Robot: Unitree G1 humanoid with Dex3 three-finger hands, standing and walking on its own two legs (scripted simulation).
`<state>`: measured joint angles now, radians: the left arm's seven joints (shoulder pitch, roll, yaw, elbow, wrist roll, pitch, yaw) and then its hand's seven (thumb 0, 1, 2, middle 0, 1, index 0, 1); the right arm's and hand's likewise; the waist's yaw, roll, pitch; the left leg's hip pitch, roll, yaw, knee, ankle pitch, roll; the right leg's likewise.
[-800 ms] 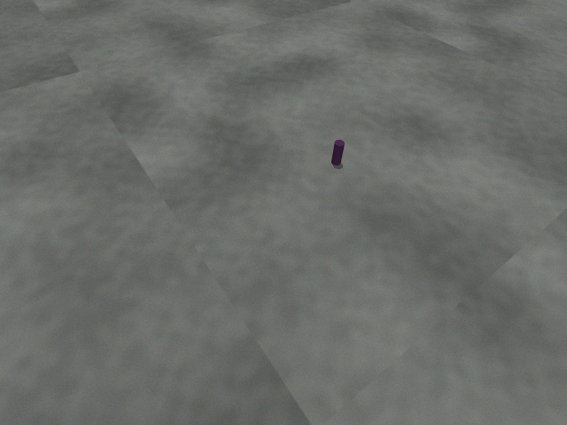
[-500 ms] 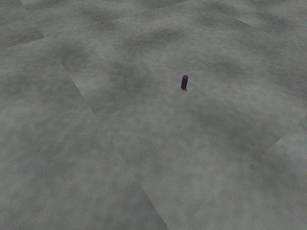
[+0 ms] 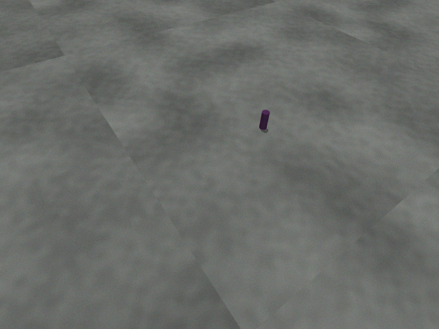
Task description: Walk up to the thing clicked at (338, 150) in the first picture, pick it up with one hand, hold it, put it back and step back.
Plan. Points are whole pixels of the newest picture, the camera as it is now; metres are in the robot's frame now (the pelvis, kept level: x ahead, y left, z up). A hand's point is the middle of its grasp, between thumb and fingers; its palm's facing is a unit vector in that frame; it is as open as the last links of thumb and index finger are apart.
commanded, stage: stand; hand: left
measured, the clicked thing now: (264, 120) +1.46 -0.36 -0.71
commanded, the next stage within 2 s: walk up in 0.32 s
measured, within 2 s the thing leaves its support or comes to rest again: neither
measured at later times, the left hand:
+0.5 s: hand out of the picture +0.10 +0.25 -0.15, palm faces -0.13 -0.93 -0.35, open 7.4 cm
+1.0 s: hand (162, 266) +0.28 +0.13 -0.15, palm faces -0.24 -0.91 -0.34, open 7.4 cm
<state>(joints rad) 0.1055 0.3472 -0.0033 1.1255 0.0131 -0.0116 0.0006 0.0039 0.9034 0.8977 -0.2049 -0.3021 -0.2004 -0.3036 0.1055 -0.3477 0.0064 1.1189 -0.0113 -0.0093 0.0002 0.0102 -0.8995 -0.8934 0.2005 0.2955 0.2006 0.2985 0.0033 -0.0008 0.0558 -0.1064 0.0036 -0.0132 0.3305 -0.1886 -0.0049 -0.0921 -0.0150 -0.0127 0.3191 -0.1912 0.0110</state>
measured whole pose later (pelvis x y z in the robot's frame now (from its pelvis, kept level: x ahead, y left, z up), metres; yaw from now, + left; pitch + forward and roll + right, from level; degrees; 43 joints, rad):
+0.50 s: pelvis +0.01 -0.02 -0.01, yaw -6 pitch -2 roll +2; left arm 0.20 0.42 0.07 1.03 0.04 0.01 -0.09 0.01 0.90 0.90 -0.20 -0.30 -0.20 -0.30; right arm 0.21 -0.38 -0.07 0.99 -0.05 -0.07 0.03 0.01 -0.90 -0.89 0.21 0.30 0.21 0.30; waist -0.01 -0.03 0.04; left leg -0.08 0.03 0.09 0.36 -0.26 0.01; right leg -0.42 -0.07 0.02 0.83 -0.38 -0.01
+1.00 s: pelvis +0.19 -0.13 -0.01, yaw -15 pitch -2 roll -2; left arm 0.36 0.40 0.06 0.89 0.02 -0.06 -0.07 0.01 0.90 0.90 -0.21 -0.30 -0.20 -0.30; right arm 0.25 -0.42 -0.07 0.91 -0.04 -0.04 0.09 0.01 -0.90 -0.89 0.20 0.30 0.20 0.30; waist 0.04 0.03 0.05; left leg -0.49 0.10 0.03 0.71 -0.23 -0.01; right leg -0.11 0.05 -0.01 0.45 -0.30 -0.04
